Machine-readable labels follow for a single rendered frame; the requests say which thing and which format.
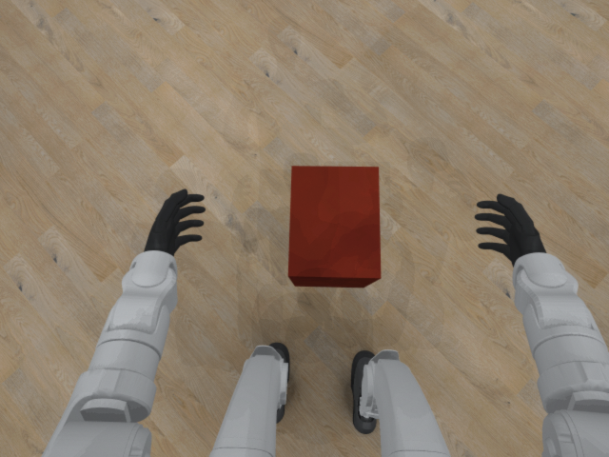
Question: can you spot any robot left hand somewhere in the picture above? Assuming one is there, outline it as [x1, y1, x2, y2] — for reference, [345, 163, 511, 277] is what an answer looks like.
[144, 189, 206, 257]

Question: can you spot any left robot foot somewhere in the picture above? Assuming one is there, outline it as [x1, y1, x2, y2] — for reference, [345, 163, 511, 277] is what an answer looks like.
[270, 343, 290, 424]

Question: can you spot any right robot upper arm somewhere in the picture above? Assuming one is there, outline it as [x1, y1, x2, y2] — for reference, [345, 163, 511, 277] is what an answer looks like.
[541, 409, 609, 457]

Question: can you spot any robot left forearm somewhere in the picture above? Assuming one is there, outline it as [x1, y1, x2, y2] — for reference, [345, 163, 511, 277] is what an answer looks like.
[41, 250, 178, 457]

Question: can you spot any robot right forearm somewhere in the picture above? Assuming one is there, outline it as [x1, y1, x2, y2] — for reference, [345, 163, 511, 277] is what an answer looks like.
[513, 252, 609, 414]

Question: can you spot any robot right hand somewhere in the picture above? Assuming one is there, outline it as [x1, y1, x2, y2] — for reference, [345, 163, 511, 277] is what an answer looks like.
[475, 194, 546, 267]

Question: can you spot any carton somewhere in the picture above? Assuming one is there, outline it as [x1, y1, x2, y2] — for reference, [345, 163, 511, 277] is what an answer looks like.
[288, 166, 381, 288]

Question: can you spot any left robot upper arm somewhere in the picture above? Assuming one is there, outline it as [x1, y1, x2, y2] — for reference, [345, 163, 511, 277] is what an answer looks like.
[48, 421, 151, 457]

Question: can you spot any robot left thigh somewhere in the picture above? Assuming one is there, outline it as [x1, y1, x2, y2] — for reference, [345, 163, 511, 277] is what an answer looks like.
[209, 355, 288, 457]

